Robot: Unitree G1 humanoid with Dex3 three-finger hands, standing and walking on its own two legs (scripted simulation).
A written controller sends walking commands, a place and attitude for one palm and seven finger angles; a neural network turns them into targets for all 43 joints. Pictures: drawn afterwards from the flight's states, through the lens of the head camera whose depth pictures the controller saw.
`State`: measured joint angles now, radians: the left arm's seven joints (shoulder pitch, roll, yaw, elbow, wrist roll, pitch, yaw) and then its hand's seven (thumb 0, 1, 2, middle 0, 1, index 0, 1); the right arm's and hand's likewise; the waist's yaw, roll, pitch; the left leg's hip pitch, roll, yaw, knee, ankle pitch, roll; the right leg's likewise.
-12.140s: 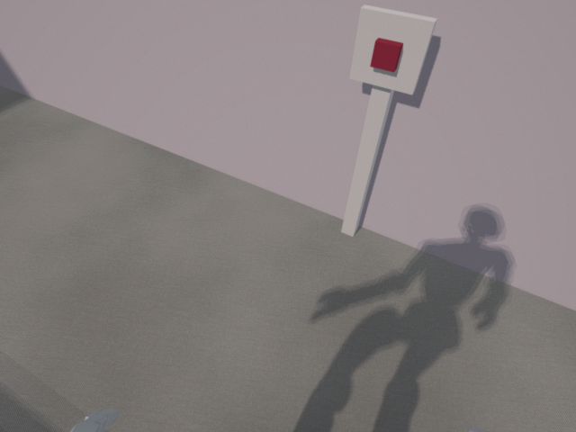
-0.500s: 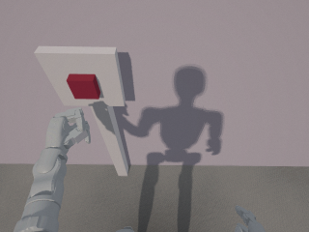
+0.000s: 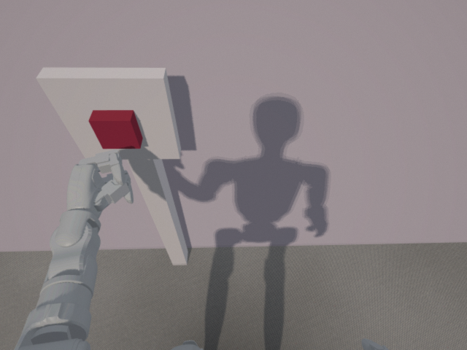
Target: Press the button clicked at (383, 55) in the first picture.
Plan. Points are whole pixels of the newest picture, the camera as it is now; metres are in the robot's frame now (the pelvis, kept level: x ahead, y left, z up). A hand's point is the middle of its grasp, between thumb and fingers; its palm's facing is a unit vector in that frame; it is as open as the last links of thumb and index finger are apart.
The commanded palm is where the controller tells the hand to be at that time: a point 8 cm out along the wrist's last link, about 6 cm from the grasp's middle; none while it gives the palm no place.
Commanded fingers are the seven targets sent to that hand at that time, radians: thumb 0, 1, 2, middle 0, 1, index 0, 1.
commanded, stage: aim a knuckle at the button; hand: left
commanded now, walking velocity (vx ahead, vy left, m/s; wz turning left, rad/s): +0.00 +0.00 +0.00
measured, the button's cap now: (118, 128) +0.48 +0.22 +0.10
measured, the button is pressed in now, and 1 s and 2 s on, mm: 0 0 6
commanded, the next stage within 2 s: press the button with the knuckle in 1.14 s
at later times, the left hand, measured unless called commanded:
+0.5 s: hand (127, 189) +0.37 +0.19 +0.06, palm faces +0.06 -1.00 +0.00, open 3.1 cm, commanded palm +0.35 +0.24 +0.07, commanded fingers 0.00 0.90 0.90 -1.30 -1.50 -1.30 -1.50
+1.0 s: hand (128, 187) +0.37 +0.19 +0.07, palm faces +0.06 -1.00 -0.02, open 3.1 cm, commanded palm +0.35 +0.24 +0.08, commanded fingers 0.00 0.90 0.90 -1.30 -1.50 -1.30 -1.50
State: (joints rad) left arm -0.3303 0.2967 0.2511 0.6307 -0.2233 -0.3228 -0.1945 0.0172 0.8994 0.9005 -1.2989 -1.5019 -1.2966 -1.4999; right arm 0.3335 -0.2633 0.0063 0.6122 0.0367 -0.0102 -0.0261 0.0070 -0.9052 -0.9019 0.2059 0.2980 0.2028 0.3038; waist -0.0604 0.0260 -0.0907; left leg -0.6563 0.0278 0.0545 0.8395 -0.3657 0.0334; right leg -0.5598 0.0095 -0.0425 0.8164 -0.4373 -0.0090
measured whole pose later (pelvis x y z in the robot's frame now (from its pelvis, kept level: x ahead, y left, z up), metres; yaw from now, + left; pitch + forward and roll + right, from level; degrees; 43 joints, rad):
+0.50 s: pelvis +0.00 -0.01 +0.00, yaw +0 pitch +10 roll -1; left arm -0.33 0.29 0.25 0.64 -0.23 -0.31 -0.20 0.02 0.90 0.90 -1.30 -1.50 -1.30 -1.50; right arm 0.30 -0.26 0.02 0.58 0.04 -0.01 -0.03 0.01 -0.90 -0.90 0.21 0.30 0.20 0.30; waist -0.05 0.02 -0.09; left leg -0.66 0.03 0.04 0.84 -0.36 0.02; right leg -0.56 0.01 -0.05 0.82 -0.44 -0.02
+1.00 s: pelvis +0.00 -0.01 +0.00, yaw +0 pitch +10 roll -1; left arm -0.31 0.28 0.25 0.59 -0.22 -0.34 -0.18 0.02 0.90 0.90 -1.30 -1.50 -1.30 -1.50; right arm 0.30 -0.26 0.01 0.59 0.04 -0.01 -0.03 0.01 -0.91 -0.90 0.21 0.30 0.20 0.30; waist -0.05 0.02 -0.08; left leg -0.66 0.03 0.04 0.85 -0.37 0.02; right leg -0.56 0.02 -0.05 0.83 -0.45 -0.02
